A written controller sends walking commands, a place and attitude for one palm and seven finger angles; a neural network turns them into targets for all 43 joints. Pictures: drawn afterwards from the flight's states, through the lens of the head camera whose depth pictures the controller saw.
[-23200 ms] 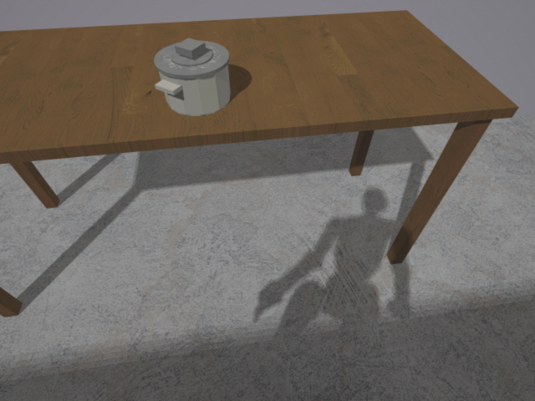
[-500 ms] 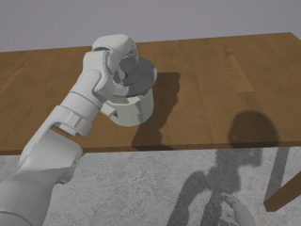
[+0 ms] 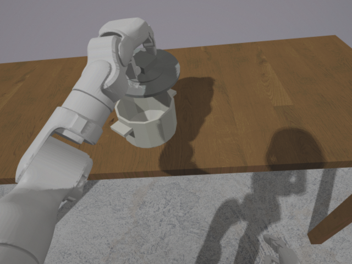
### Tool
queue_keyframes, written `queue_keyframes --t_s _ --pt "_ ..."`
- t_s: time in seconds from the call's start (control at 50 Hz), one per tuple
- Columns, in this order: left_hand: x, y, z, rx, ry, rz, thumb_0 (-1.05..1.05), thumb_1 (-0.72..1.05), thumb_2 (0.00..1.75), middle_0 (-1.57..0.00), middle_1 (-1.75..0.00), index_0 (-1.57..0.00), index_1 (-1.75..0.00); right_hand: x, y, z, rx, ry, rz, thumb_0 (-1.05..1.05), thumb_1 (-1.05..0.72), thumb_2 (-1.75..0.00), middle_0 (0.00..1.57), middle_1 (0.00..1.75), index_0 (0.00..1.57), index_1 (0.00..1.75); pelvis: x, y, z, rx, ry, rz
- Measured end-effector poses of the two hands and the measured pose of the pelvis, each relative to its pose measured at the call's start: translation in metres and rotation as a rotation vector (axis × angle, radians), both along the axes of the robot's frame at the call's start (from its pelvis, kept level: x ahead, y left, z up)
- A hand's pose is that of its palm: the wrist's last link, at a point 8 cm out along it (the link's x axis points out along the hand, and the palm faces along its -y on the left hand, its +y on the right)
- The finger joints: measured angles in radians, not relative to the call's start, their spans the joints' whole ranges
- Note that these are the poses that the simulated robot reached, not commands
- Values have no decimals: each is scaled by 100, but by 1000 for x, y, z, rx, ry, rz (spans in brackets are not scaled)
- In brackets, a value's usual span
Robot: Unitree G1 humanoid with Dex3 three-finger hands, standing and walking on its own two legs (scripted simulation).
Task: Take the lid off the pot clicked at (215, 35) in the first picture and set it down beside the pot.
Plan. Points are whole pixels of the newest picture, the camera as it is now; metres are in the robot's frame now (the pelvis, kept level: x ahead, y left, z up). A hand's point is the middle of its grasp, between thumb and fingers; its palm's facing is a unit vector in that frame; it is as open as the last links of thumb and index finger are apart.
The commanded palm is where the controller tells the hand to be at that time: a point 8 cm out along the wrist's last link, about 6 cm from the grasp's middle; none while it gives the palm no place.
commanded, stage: lift the lid straight up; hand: left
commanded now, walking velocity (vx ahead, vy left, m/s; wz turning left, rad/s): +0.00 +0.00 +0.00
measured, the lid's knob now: (142, 62) +0.49 +0.07 +0.24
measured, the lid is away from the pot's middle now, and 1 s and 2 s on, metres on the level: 0.02 0.01 0.15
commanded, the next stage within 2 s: move the lid sideways beside the pot in 0.72 s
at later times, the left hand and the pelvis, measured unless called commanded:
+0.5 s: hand (123, 43) +0.45 +0.09 +0.30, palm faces -0.02 -0.03 -1.00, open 8.3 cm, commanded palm +0.43 +0.10 +0.37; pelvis +0.00 +0.01 +0.00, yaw +1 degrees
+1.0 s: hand (119, 35) +0.46 +0.09 +0.32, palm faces +0.03 -0.06 -1.00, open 8.3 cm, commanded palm +0.42 +0.12 +0.37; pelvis +0.00 +0.01 +0.00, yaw +0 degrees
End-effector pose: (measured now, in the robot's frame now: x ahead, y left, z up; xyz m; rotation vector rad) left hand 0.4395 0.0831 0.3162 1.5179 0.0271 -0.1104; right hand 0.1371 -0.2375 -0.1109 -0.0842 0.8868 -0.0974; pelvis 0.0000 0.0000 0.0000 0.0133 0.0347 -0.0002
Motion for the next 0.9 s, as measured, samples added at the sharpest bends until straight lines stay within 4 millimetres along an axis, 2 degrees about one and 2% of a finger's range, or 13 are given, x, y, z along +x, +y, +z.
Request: queue_keyframes --t_s 0.14,0.34,0.54,0.62,0.9 --pt "2 2 11 -16 -15 2 0 6 122 -97 -69 -73 -54 8 2 4 -4 -26 6 1 -90 -90 20 30 20 30 0 1 0 0 3 -2" --pt "-2 17 28 -6 -44 37 0 7 122 -97 -69 -73 -54 18 6 10 -10 -48 24 1 -90 -90 20 30 20 30 0 3 0 -3 6 4" --pt "-7 5 44 11 -80 -13 0 6 122 -97 -69 -73 -54 26 18 10 -4 -63 50 1 -90 -90 20 30 20 30 1 10 0 -5 10 14" --pt "-3 4 53 -8 -88 3 -1 6 123 -97 -69 -73 -54 24 23 8 5 -50 47 1 -90 -90 20 30 20 30 2 11 0 -4 15 7" --pt "-1 4 45 -14 -80 -12 -1 6 123 -98 -69 -73 -54 16 19 6 -1 -27 31 1 -90 -90 20 30 20 30 4 13 1 -5 15 -4"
